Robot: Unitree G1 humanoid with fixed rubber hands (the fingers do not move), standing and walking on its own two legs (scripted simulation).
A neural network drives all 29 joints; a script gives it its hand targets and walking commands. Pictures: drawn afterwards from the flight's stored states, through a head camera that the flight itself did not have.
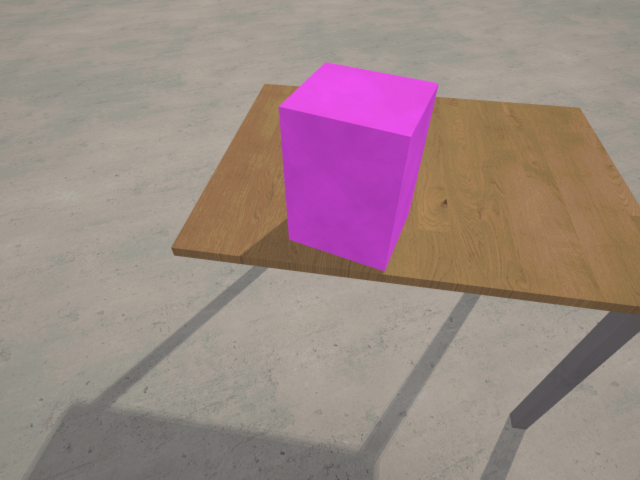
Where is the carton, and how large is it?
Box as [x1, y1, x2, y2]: [279, 62, 438, 270]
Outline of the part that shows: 325,62 279,106 289,239 384,270 408,214 438,83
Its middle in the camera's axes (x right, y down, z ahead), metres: +0.06 -0.12 +0.69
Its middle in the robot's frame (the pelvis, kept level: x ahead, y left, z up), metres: +0.61 -0.04 +0.06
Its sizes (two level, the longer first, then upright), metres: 0.195 0.170 0.280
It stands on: a table, 0.68 m high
